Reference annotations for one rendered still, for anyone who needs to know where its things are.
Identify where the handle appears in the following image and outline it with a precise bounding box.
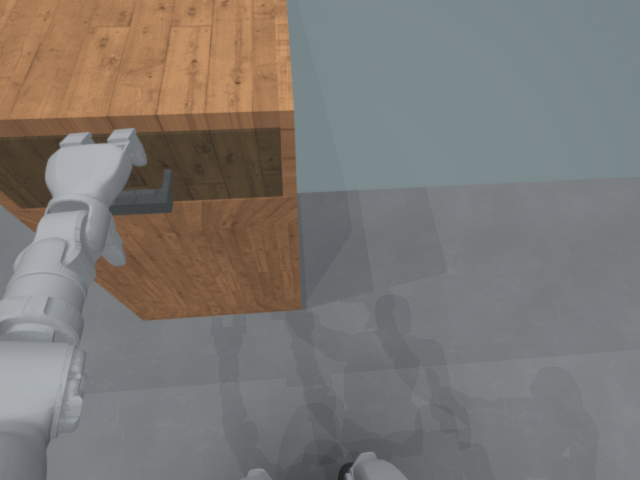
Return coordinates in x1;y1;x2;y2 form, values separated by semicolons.
109;170;174;216

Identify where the robot right shin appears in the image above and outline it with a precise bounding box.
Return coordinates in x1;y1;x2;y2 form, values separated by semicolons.
351;452;377;468

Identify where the cabinet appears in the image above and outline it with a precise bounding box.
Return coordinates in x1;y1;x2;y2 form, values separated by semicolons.
0;0;301;321

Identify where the right robot thigh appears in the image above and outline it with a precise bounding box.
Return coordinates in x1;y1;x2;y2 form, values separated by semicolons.
345;459;408;480

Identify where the robot left upper arm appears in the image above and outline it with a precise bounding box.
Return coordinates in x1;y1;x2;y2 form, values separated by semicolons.
0;341;87;480

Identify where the left robot forearm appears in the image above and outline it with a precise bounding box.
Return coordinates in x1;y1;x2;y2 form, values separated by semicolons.
0;194;111;348

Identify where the drawer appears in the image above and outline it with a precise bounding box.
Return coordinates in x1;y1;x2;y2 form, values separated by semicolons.
0;127;283;209

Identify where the robot left hand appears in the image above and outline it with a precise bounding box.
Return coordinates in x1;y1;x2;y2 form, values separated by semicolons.
45;128;147;266

